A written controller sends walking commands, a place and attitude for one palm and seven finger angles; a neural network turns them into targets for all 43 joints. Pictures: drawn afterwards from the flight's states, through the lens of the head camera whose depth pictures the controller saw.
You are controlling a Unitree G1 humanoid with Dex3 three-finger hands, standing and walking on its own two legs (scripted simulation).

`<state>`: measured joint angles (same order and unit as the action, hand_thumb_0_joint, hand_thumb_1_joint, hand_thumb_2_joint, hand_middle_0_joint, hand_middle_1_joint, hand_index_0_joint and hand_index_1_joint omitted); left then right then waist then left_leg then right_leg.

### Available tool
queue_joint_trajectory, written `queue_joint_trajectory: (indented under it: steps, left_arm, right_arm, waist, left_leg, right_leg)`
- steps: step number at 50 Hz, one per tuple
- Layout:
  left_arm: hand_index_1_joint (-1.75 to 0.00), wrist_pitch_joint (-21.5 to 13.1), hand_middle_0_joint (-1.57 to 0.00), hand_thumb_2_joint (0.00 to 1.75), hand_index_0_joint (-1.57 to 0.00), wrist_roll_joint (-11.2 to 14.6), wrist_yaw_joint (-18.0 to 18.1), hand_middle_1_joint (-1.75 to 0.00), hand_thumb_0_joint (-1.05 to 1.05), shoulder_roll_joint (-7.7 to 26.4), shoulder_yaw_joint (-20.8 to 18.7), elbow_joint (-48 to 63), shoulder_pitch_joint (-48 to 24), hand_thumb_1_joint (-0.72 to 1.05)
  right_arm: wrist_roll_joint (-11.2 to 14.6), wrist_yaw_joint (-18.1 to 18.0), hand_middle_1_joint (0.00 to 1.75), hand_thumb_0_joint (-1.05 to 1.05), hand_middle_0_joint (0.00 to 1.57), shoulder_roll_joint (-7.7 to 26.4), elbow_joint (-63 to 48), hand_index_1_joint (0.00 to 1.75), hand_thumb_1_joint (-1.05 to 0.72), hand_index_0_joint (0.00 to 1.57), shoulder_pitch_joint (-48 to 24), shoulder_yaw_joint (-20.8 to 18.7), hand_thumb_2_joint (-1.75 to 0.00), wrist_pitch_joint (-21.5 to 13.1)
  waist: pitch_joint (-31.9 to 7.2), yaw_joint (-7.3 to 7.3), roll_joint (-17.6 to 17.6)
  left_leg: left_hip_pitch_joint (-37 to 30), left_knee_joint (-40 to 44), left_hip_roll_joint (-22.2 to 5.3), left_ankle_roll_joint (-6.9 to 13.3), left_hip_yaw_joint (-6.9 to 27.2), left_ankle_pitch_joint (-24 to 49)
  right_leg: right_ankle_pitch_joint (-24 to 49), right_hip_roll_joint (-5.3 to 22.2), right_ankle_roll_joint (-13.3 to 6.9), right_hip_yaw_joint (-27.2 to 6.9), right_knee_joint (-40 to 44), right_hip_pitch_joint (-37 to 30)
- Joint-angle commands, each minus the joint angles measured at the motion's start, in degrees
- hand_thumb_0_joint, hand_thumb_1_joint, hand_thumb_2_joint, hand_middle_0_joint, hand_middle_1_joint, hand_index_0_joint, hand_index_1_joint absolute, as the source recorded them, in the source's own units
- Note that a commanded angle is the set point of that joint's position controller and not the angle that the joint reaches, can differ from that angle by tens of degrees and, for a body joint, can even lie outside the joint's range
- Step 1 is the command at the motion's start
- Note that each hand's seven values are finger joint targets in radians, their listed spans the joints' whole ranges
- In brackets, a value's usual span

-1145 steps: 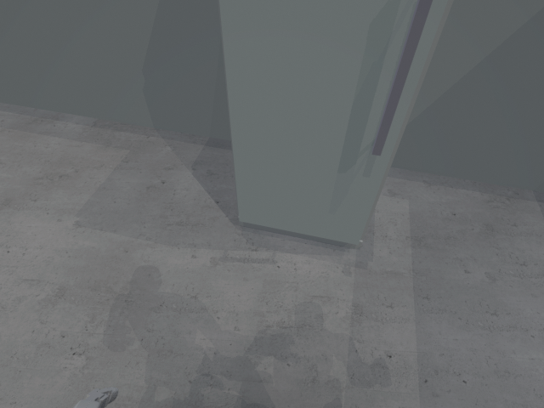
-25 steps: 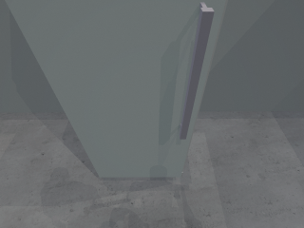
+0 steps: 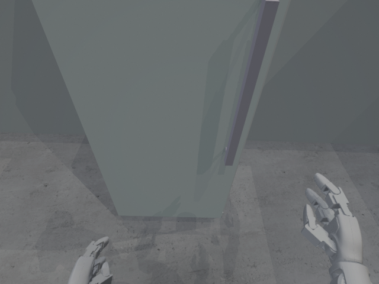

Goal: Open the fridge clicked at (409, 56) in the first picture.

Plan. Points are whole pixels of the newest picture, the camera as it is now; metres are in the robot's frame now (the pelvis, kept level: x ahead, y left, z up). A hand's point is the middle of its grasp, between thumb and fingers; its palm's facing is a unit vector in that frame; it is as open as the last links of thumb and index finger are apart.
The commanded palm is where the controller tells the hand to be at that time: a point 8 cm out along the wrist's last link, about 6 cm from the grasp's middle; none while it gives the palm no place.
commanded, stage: raise the hand to about handle height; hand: right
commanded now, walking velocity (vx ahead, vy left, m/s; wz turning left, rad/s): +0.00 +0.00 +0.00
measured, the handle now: (241, 99) +0.55 -0.08 +0.12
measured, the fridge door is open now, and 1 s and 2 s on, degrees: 0 0 0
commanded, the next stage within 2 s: move the hooked fingers beside the handle in 1.84 s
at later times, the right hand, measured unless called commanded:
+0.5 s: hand (321, 237) +0.23 -0.22 +0.06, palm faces -0.13 +0.99 -0.08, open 10.7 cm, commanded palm +0.19 -0.28 +0.08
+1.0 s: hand out of the picture +0.25 -0.29 +0.16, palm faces +0.02 +0.99 -0.10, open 13.5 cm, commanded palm +0.21 -0.33 +0.16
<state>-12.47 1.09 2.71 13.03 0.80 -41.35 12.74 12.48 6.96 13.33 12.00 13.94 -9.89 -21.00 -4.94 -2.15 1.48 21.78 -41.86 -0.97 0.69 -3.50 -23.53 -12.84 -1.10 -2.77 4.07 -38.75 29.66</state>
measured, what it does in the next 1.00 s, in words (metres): stands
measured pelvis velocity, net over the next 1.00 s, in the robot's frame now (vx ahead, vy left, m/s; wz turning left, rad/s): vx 0.00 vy -0.02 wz -0.01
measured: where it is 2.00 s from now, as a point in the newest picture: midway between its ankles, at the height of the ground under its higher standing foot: outside the picture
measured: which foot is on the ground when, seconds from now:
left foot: down 0.00-1.00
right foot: down 0.00-1.00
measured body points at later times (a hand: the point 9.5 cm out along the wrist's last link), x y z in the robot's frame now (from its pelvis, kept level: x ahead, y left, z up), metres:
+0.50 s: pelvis +0.00 +0.01 -0.01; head +0.02 +0.01 +0.44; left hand +0.17 +0.24 -0.08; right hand +0.23 -0.27 +0.07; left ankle -0.02 +0.11 -0.71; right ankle +0.08 -0.09 -0.71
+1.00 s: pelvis +0.00 -0.02 +0.01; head -0.02 -0.03 +0.46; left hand +0.19 +0.20 -0.03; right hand +0.24 -0.34 +0.17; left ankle -0.02 +0.11 -0.71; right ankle +0.08 -0.09 -0.71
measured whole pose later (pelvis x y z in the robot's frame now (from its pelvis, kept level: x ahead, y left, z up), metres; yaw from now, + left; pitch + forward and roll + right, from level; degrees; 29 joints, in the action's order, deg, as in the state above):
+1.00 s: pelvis +0.00 -0.02 +0.01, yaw -1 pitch -2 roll +3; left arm -15.6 4.0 6.1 14.3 4.6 -32.8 13.1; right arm 21.0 25.0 25.6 1.2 3.5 -23.1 -2.0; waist -1.3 2.5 1.6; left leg 11.3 -31.8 0.2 -0.5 -4.3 -18.8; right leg -11.5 -0.6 -4.5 3.0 -34.7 22.0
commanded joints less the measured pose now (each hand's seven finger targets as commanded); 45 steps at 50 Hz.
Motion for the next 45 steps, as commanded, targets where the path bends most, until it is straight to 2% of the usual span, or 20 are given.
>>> queue_joint_trajectory:
  steps: [1,3,4,7,9,10,11,13,15,17,20,23,25,28,31,35,38,40,42,45]
  left_arm:
    - [-0.30,-2.94,-0.20,0.90,-0.20,1.17,-1.29,-0.30,0.00,11.46,-5.05,14.40,-6.12,0.90]
    - [-0.30,-3.14,-0.20,0.90,-0.20,2.10,-1.29,-0.30,0.00,11.06,-4.68,19.06,-7.69,0.90]
    - [-0.30,-3.14,-0.20,0.90,-0.20,2.30,-0.92,-0.30,0.00,10.66,-4.45,20.74,-7.72,0.90]
    - [-0.30,-2.99,-0.20,0.90,-0.20,1.37,0.45,-0.30,0.00,8.66,-4.10,21.41,-4.20,0.90]
    - [-0.30,-3.71,-0.20,0.90,-0.20,1.02,1.37,-0.30,0.00,7.77,-3.53,20.22,-3.03,0.90]
    - [-0.30,-4.11,-0.20,0.90,-0.20,0.54,1.74,-0.30,0.00,8.05,-3.18,19.02,-1.76,0.90]
    - [-0.30,-4.58,-0.20,0.90,-0.20,0.55,2.10,-0.30,0.00,8.33,-3.25,17.48,-1.11,0.90]
    - [-0.30,-5.53,-0.20,0.90,-0.20,0.95,2.59,-0.30,0.00,9.07,-2.88,14.95,-0.74,0.90]
    - [-0.30,-5.98,-0.20,0.90,-0.20,1.61,3.07,-0.30,0.00,10.14,-2.46,14.07,-0.71,0.90]
    - [-0.30,-6.08,-0.20,0.90,-0.20,2.28,3.71,-0.30,0.00,10.54,-2.69,13.99,-0.80,0.90]
    - [-0.30,-5.67,-0.20,0.90,-0.20,2.67,3.93,-0.30,0.00,10.74,-2.55,15.28,-2.07,0.90]
    - [-0.30,-5.44,-0.20,0.90,-0.20,2.44,3.48,-0.30,0.00,9.41,-1.98,17.63,-3.64,0.90]
    - [-0.30,-5.93,-0.20,0.90,-0.20,2.16,3.04,-0.30,0.00,8.62,-1.60,18.20,-4.02,0.90]
    - [-0.30,-6.76,-0.20,0.90,-0.20,2.19,2.15,-0.30,0.00,8.32,-1.71,18.15,-2.97,0.90]
    - [-0.30,-6.83,-0.20,0.90,-0.20,2.53,1.74,-0.30,0.00,9.49,-2.00,16.99,-1.79,0.90]
    - [-0.30,-6.69,-0.20,0.90,-0.20,3.05,2.88,-0.30,0.00,10.66,-1.90,16.93,-1.82,0.90]
    - [-0.30,-7.13,-0.20,0.90,-0.20,2.94,3.73,-0.30,0.00,10.22,-1.47,17.35,-2.79,0.90]
    - [-0.30,-7.46,-0.20,0.90,-0.20,2.60,3.96,-0.30,0.00,9.92,-0.84,17.17,-3.33,0.90]
    - [-0.30,-7.59,-0.20,0.90,-0.20,2.66,3.94,-0.30,0.00,9.42,-0.39,16.87,-3.42,0.90]
    - [-0.30,-6.92,-0.20,0.90,-0.20,2.90,3.74,-0.30,0.00,9.66,-0.11,16.07,-3.69,0.90]
  right_arm:
    - [4.75,17.90,0.51,0.00,0.22,8.30,9.49,0.51,-0.57,0.22,13.38,-6.56,-0.76,-9.02]
    - [6.55,21.82,0.54,0.00,0.23,13.72,0.45,0.54,-0.53,0.23,11.43,-10.54,-0.74,-6.29]
    - [7.89,22.20,0.55,0.00,0.23,15.71,-5.03,0.55,-0.50,0.23,8.94,-12.15,-0.73,-4.73]
    - [11.15,19.18,0.60,0.00,0.23,18.14,-20.22,0.60,-0.43,0.23,1.17,-16.14,-0.70,-4.70]
    - [10.76,15.38,0.63,0.00,0.24,16.68,-30.04,0.63,-0.39,0.24,-4.07,-14.08,-0.68,-8.08]
    - [10.34,13.87,0.64,0.00,0.24,15.68,-33.75,0.64,-0.36,0.24,-8.48,-12.01,-0.67,-9.60]
    - [9.35,12.70,0.66,0.00,0.24,15.19,-31.51,0.66,-0.34,0.24,-7.76,-11.40,-0.66,-10.29]
    - [8.13,12.79,0.69,0.00,0.24,12.72,-27.14,0.69,-0.29,0.24,-8.20,-7.37,-0.64,-10.87]
    - [7.91,15.60,0.72,0.00,0.25,12.73,-20.93,0.72,-0.25,0.25,-7.99,-5.64,-0.62,-8.24]
    - [7.54,19.06,0.75,0.00,0.25,15.41,-16.10,0.75,-0.20,0.25,-6.91,-6.26,-0.60,-3.42]
    - [8.44,22.17,0.80,0.00,0.25,20.86,-11.27,0.80,-0.13,0.25,-3.66,-12.43,-0.57,4.84]
    - [11.67,21.35,0.84,0.00,0.26,22.89,-16.50,0.84,-0.06,0.26,-2.63,-18.86,-0.54,7.65]
    - [13.79,19.11,0.87,0.00,0.26,23.51,-20.21,0.87,-0.01,0.26,-2.39,-22.26,-0.52,6.61]
    - [14.46,17.02,0.92,0.00,0.27,18.69,-23.19,0.92,0.06,0.27,-0.62,-19.82,-0.49,5.00]
    - [12.35,18.04,0.96,0.00,0.27,16.38,-19.35,0.96,0.13,0.27,-1.79,-15.23,-0.46,7.00]
    - [10.80,20.36,1.02,0.00,0.28,19.28,-19.47,1.02,0.22,0.28,-9.16,-13.70,-0.42,11.28]
    - [10.15,19.55,1.07,0.00,0.29,23.77,-26.05,1.07,0.29,0.29,-16.02,-16.71,-0.39,11.59]
    - [10.30,17.81,1.10,0.00,0.29,26.60,-29.60,1.10,0.34,0.29,-18.27,-19.59,-0.37,10.62]
    - [10.28,16.71,1.12,0.00,0.29,25.38,-29.64,1.12,0.38,0.29,-18.20,-19.62,-0.35,10.35]
    - [10.30,16.83,1.17,0.00,0.30,25.51,-23.36,1.17,0.45,0.30,-18.16,-20.43,-0.32,12.89]
  waist:
    - [2.81,4.43,-9.61]
    - [-6.83,6.29,0.86]
    - [-10.85,6.23,2.38]
    - [-14.08,4.73,5.23]
    - [-11.23,2.54,8.66]
    - [-9.50,0.71,6.31]
    - [-6.74,0.05,7.79]
    - [-1.64,-2.13,7.02]
    - [0.94,-2.64,4.25]
    - [-0.74,-1.41,1.56]
    - [-5.48,2.46,1.07]
    - [-10.63,4.76,-1.08]
    - [-11.47,6.08,-0.98]
    - [-10.41,5.32,1.29]
    - [-5.14,3.43,1.00]
    - [-2.84,2.68,1.11]
    - [-8.11,3.08,4.67]
    - [-8.72,3.88,6.00]
    - [-8.67,3.88,7.80]
    - [-4.75,4.51,6.48]
  left_leg:
    - [14.01,3.11,0.12,1.57,3.31,-3.41]
    - [10.20,2.51,-0.10,1.21,4.93,-1.03]
    - [9.31,3.03,-0.08,0.69,5.60,-1.57]
    - [9.05,3.91,0.52,-0.30,7.51,-1.44]
    - [11.55,3.58,1.61,0.36,6.16,0.43]
    - [12.76,2.98,2.29,0.53,5.63,0.75]
    - [14.57,3.36,2.47,0.74,5.68,0.08]
    - [17.46,3.76,2.55,0.33,4.59,-1.44]
    - [16.64,5.63,2.31,-0.41,5.81,-1.99]
    - [14.25,8.24,1.23,-1.30,7.93,-2.63]
    - [7.80,9.32,0.13,-2.05,9.27,1.81]
    - [1.85,8.45,0.25,-2.32,6.65,10.42]
    - [-0.31,7.52,1.25,-1.68,4.84,15.02]
    - [2.34,6.77,2.79,-0.90,1.24,17.97]
    - [5.25,8.04,3.03,-1.26,1.16,16.66]
    - [5.66,10.72,2.96,-1.11,1.52,9.81]
    - [3.53,11.23,3.14,-0.02,0.13,7.37]
    - [1.48,11.83,3.45,0.64,-0.20,7.83]
    - [1.08,12.21,3.52,0.90,-0.94,8.23]
    - [-0.48,14.20,3.68,0.96,-1.13,7.76]
  right_leg:
    - [-5.97,-0.05,2.99,-3.64,-5.17,4.53]
    - [-4.21,-0.50,1.98,-2.55,-6.06,0.96]
    - [-4.23,-0.27,1.54,-2.37,-6.18,-0.44]
    - [-2.85,1.28,0.95,-3.85,-7.25,-3.31]
    - [-2.00,2.27,0.64,-4.97,-6.66,-6.51]
    - [-2.51,2.58,0.44,-5.99,-6.79,-6.02]
    - [-3.32,2.74,0.40,-6.33,-6.85,-5.70]
    - [-6.00,2.89,0.27,-7.33,-6.84,-4.81]
    - [-6.72,2.73,0.03,-7.80,-6.77,-3.20]
    - [-6.37,2.50,-0.10,-7.21,-6.00,-2.63]
    - [-1.81,2.22,0.01,-7.09,-4.92,-3.81]
    - [3.50,2.24,0.20,-6.85,-2.66,-6.95]
    - [6.32,2.27,0.45,-7.11,-1.52,-8.83]
    - [8.31,2.28,0.59,-6.17,0.56,-13.11]
    - [6.81,2.42,0.43,-6.00,1.51,-13.04]
    - [1.72,2.65,0.13,-7.14,3.93,-13.69]
    - [0.37,2.92,0.34,-8.63,6.90,-19.27]
    - [0.71,3.15,0.72,-9.38,8.38,-21.28]
    - [0.28,3.55,1.30,-10.59,10.44,-23.94]
    - [-3.06,3.70,1.74,-11.25,13.15,-22.61]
